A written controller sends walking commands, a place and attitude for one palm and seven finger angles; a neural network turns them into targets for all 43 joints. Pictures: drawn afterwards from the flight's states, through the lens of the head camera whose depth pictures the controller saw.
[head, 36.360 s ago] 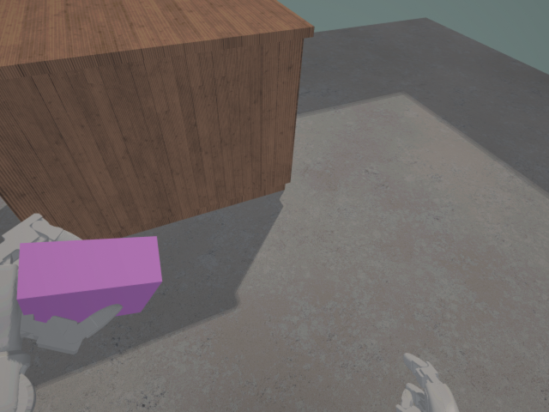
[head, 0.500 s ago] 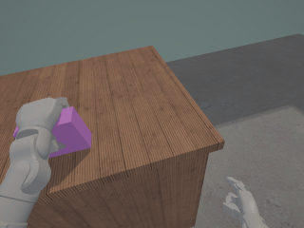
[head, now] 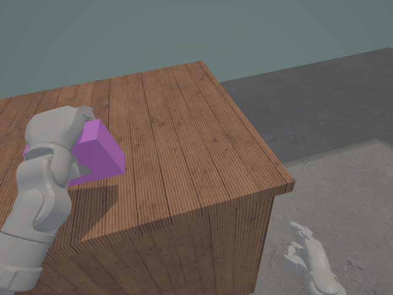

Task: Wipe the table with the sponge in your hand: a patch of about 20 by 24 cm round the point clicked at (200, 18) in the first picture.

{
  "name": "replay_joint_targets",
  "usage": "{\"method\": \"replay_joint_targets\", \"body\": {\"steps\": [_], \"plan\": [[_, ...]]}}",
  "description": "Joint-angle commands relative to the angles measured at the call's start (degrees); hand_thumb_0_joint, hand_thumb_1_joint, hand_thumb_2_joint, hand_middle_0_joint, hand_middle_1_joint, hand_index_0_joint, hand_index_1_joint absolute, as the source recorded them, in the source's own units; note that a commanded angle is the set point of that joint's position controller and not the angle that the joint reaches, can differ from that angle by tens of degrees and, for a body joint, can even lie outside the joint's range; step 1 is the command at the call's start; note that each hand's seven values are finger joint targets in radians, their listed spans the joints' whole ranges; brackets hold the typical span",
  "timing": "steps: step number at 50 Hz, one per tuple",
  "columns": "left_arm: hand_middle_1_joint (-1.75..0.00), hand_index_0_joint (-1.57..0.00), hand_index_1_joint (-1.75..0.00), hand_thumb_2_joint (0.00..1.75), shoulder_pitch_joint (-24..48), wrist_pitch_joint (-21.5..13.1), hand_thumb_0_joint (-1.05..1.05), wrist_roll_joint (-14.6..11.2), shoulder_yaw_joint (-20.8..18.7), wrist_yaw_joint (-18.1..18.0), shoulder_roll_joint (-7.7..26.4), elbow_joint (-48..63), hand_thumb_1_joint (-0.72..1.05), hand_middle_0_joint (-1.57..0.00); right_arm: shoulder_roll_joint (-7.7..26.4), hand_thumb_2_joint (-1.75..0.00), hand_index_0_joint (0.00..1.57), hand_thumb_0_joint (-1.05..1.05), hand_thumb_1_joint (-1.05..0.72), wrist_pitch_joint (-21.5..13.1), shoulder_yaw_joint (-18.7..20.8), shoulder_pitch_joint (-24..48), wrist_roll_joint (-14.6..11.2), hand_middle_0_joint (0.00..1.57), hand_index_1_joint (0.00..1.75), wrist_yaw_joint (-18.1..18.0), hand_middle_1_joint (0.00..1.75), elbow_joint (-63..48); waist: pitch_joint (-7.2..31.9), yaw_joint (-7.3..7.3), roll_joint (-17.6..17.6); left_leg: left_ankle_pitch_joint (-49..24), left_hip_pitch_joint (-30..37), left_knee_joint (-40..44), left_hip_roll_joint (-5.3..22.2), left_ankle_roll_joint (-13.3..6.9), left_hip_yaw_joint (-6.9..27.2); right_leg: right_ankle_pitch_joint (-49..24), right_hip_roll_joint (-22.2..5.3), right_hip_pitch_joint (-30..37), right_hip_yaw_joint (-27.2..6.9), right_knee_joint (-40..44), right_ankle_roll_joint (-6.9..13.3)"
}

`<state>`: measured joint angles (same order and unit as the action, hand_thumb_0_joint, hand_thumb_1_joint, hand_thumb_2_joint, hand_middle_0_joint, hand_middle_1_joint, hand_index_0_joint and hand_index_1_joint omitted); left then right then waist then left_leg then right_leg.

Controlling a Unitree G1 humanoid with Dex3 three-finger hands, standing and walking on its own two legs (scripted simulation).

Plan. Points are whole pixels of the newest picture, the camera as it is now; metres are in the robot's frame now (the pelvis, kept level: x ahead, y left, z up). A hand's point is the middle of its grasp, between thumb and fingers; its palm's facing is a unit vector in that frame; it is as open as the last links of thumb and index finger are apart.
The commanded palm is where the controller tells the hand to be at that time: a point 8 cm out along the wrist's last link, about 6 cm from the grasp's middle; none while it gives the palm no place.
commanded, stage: lift the sponge slowly off the table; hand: left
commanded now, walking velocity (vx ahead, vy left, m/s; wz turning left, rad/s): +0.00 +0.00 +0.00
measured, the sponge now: (85, 160) +0.29 +0.28 +0.16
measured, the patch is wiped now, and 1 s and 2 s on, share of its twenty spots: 1.00 1.00 1.00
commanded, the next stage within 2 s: bring the sponge back beside the body in 0.76 s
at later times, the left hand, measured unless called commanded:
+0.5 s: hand (71, 128) +0.30 +0.28 +0.24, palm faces +0.26 -0.04 -0.97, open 9.4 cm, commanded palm +0.25 +0.28 +0.31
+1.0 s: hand (69, 127) +0.29 +0.27 +0.25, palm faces +0.24 -0.05 -0.97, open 9.4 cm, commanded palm +0.23 +0.28 +0.32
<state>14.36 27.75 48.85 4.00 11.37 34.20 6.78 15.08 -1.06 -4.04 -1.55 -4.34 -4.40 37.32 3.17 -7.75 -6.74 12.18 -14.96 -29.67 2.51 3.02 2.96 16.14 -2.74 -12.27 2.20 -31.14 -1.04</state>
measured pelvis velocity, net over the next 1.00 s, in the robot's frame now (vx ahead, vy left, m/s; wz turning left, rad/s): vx -0.01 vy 0.00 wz -0.01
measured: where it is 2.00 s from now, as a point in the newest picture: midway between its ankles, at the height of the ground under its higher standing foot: outside the picture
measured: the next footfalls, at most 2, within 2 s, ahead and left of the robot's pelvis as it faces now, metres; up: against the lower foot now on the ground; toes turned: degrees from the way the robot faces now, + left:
none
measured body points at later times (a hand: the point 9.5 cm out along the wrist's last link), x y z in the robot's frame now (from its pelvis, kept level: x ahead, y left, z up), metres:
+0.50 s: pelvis -0.01 +0.00 +0.00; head -0.04 -0.06 +0.45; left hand +0.28 +0.27 +0.29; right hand +0.25 -0.19 -0.06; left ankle +0.04 +0.16 -0.73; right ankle +0.01 -0.13 -0.73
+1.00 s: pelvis -0.01 +0.00 +0.00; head -0.04 -0.06 +0.44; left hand +0.27 +0.27 +0.30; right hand +0.25 -0.20 -0.07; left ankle +0.04 +0.16 -0.73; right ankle +0.01 -0.13 -0.73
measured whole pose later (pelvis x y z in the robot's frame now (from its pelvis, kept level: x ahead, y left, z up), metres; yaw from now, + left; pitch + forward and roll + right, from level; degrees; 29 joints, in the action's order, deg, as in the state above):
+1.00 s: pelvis -0.01 +0.00 +0.00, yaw +0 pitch -2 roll +0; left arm 20.2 29.5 46.9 2.4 14.9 37.4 7.1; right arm 16.0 -0.3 -4.1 -2.8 -5.0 -4.8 36.1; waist 3.3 -7.5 -7.4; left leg 11.2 -15.6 -29.2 2.6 3.2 2.8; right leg 15.8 -2.6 -13.7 1.8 -31.9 -0.8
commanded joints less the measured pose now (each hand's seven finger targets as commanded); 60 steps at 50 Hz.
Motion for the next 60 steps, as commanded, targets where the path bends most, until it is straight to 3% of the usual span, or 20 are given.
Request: {"method": "replay_joint_targets", "body": {"steps": [1,2,6,7,10,12,14,17,21,22,26,27,31,38,47,50,54,56,57,60], "plan": [[-1.6,-1.2,-1.6,1.3,20.7,0.5,0.0,1.8,-11.2,-3.0,16.9,9.8,0.1,-1.2,5.1,-0.9,0.2,0.0,-0.9,-2.6,2.0,13.7,0.1,0.2,0.3,-0.4,0.3,-11.0,12.1,-0.44,4.1,-6.4,4.2,4.2,-4.4,-3.7,-2.4,-6.7,3.9,1.7,0.8,5.9,3.6],[-1.6,-1.2,-1.6,1.3,21.4,0.8,0.0,1.8,-11.9,-2.9,17.4,9.4,0.1,-1.2,5.0,-0.9,0.2,0.0,-0.9,-2.7,1.6,15.0,-0.2,0.2,0.3,-0.6,0.3,-11.5,11.0,-0.58,1.8,-5.2,3.7,4.7,-4.2,-3.6,-2.2,-5.2,4.2,1.2,0.4,6.3,4.1],[-1.6,-1.2,-1.6,1.3,24.0,0.8,0.0,1.5,-10.6,-3.2,16.9,10.6,0.1,-1.2,5.0,-0.9,0.2,0.0,-0.9,-2.7,1.8,14.3,-0.2,0.2,0.3,-0.7,0.3,-11.2,12.9,-0.29,1.8,-5.8,4.5,4.4,-4.6,-3.5,-2.3,-6.1,3.8,1.8,0.9,6.0,3.8],[-1.6,-1.2,-1.6,1.3,24.8,1.0,0.0,1.5,-10.3,-3.0,16.5,12.3,0.1,-1.2,4.6,-0.9,0.2,0.0,-0.9,-3.0,1.4,15.8,-0.5,0.2,0.3,-0.8,0.3,-12.3,13.0,-0.49,-1.3,-4.9,4.7,5.1,-4.5,-3.5,-2.0,-5.1,4.2,1.9,0.3,6.0,4.3],[-1.6,-1.2,-1.6,1.3,25.9,1.2,0.0,1.5,-9.0,-2.9,15.7,9.8,0.1,-1.2,4.9,-0.9,0.2,0.0,-0.9,-3.2,1.8,14.1,-0.5,0.2,0.3,-0.9,0.3,-10.9,12.0,0.34,2.2,-4.2,4.8,4.8,-4.5,-3.4,-2.2,-4.4,3.8,0.7,0.8,6.4,3.7],[-1.6,-1.2,-1.6,1.3,28.4,1.2,0.0,1.4,-7.7,-2.3,14.4,10.4,0.1,-1.2,4.5,-0.9,0.2,0.0,-0.9,-3.4,1.3,15.2,-0.8,0.2,0.3,-1.1,0.3,-11.8,11.5,0.46,-0.5,-2.3,4.9,5.7,-4.4,-3.4,-1.9,-3.5,4.2,0.4,0.5,6.6,4.2],[-1.6,-1.2,-1.6,1.3,29.3,1.2,0.0,1.7,-8.0,-2.5,15.5,7.5,0.1,-1.2,5.0,-0.9,0.2,0.0,-0.9,-3.5,1.6,14.1,-0.5,0.2,0.3,-1.4,0.3,-10.8,10.8,0.6,2.9,-1.5,4.3,5.7,-4.4,-3.4,-1.9,-2.3,3.9,-0.2,0.9,6.8,3.8],[-1.6,-1.2,-1.6,1.3,30.9,1.3,0.0,2.1,-9.1,-2.4,17.0,8.7,0.1,-1.2,4.9,-0.9,0.2,0.0,-0.9,-3.5,1.4,14.9,-0.6,0.2,0.3,-1.3,0.3,-11.5,12.7,-0.08,-0.5,-2.2,4.6,5.8,-4.5,-3.4,-1.8,-3.1,4.1,1.1,0.1,6.5,4.3],[-1.6,-1.2,-1.6,1.3,29.6,1.9,0.0,1.6,-11.1,-2.3,19.2,5.9,0.1,-1.2,5.4,-0.9,0.2,0.0,-0.9,-2.9,1.6,13.6,-0.2,0.2,0.3,-1.1,0.3,-10.8,13.4,-0.48,3.6,-5.1,4.0,4.6,-4.4,-3.4,-2.2,-5.1,3.6,1.7,0.2,6.2,3.8],[-1.6,-1.2,-1.6,1.3,28.5,2.2,0.0,1.6,-12.5,-2.1,20.2,6.5,0.1,-1.2,5.4,-0.9,0.2,0.0,-0.9,-2.7,1.5,14.3,-0.4,0.2,0.3,-1.0,0.3,-11.4,13.6,-0.94,1.9,-5.2,3.8,4.7,-4.4,-3.4,-2.1,-5.0,3.9,2.1,-0.4,6.3,4.1],[-1.6,-1.2,-1.6,1.3,28.5,2.6,0.0,0.7,-11.3,-1.1,19.2,7.2,0.1,-1.2,5.5,-0.9,0.2,0.0,-0.9,-2.1,1.6,13.7,-0.5,0.2,0.3,-0.7,0.3,-11.8,13.3,-0.48,3.8,-6.2,3.7,3.9,-4.4,-3.5,-2.6,-6.6,3.3,1.7,0.0,6.0,3.5],[-1.6,-1.2,-1.6,1.3,28.1,2.7,0.0,0.7,-11.8,-0.7,19.4,8.5,0.1,-1.2,5.3,-0.9,0.2,0.0,-0.9,-2.2,1.5,14.6,-0.8,0.2,0.3,-0.7,0.3,-12.6,13.5,-0.61,1.1,-6.2,4.0,4.3,-4.4,-3.5,-2.4,-6.2,3.6,1.9,-0.3,6.0,3.8],[-1.6,-1.2,-1.6,1.3,28.8,2.9,0.0,0.4,-11.1,0.0,19.6,6.1,0.1,-1.2,5.6,-0.9,0.2,0.0,-0.9,-2.1,1.7,12.8,-0.7,0.2,0.3,-0.9,0.3,-11.9,11.3,0.24,4.7,-5.4,3.6,3.5,-4.3,-3.8,-2.7,-6.0,3.2,0.0,-0.1,6.4,3.2],[-1.6,-1.2,-1.6,1.3,33.7,1.9,0.0,1.7,-10.2,0.9,20.5,6.2,0.1,-1.2,5.7,-0.9,0.2,0.0,-0.9,-2.9,1.7,12.6,-1.1,0.2,0.3,-1.3,0.3,-11.9,13.5,0.5,2.0,-4.6,4.1,4.1,-4.7,-3.7,-2.2,-4.3,3.1,0.6,0.0,5.8,3.4],[-1.6,-1.2,-1.6,1.3,28.0,1.7,0.0,0.8,-13.5,1.0,21.4,9.3,0.1,-1.2,5.5,-0.9,0.2,0.0,-0.9,-2.6,1.7,13.6,-0.5,0.2,0.3,-0.7,0.3,-12.7,13.6,-0.93,1.5,-6.4,3.7,4.0,-4.5,-3.6,-2.1,-6.5,3.4,1.8,-0.7,5.8,3.8],[-1.6,-1.2,-1.6,1.3,24.7,1.8,0.0,-0.2,-14.4,0.3,21.5,10.9,0.1,-1.2,5.3,-0.9,0.2,0.0,-0.9,-2.2,1.8,13.0,-0.5,0.2,0.3,-0.5,0.3,-12.7,13.3,-1.09,4.5,-6.8,3.4,3.5,-4.3,-3.5,-2.6,-6.7,3.0,1.4,-0.1,5.4,3.2],[-1.6,-1.2,-1.6,1.3,24.0,2.0,0.0,-1.0,-12.7,-0.2,18.9,11.7,0.1,-1.2,5.1,-0.9,0.2,0.0,-0.9,-2.1,1.6,13.3,-0.6,0.2,0.3,-0.8,0.3,-13.1,11.5,-0.48,3.5,-4.9,3.6,3.9,-4.1,-3.4,-2.6,-4.7,3.2,0.1,-0.1,6.1,3.2],[-1.6,-1.2,-1.6,1.3,22.6,1.9,0.0,-1.4,-13.8,-0.6,20.0,13.0,0.1,-1.2,5.1,-0.9,0.2,0.0,-0.9,-2.1,1.6,13.3,-0.5,0.2,0.3,-0.9,0.3,-13.2,12.2,-0.83,4.1,-5.0,3.7,3.8,-4.2,-3.5,-2.4,-5.2,3.2,0.6,-0.1,5.9,3.1],[-1.6,-1.2,-1.6,1.3,22.9,2.1,0.0,-1.0,-13.5,-0.5,19.6,14.2,0.1,-1.2,5.0,-0.9,0.2,0.0,-0.9,-2.3,1.4,14.7,-0.8,0.2,0.3,-0.9,0.3,-13.6,12.2,-0.77,0.8,-4.7,4.0,4.4,-4.1,-3.3,-2.2,-4.7,3.6,0.6,-0.6,6.2,3.6],[-1.6,-1.2,-1.6,1.3,21.4,1.8,0.0,-1.6,-13.3,-1.3,18.9,17.6,0.1,-1.2,4.6,-0.9,0.2,0.0,-0.9,-2.6,1.5,14.2,-0.7,0.2,0.3,-0.8,0.3,-13.4,12.6,-0.88,2.2,-5.5,4.5,4.3,-4.1,-3.3,-2.2,-5.3,3.2,0.7,0.1,5.7,3.3]]}}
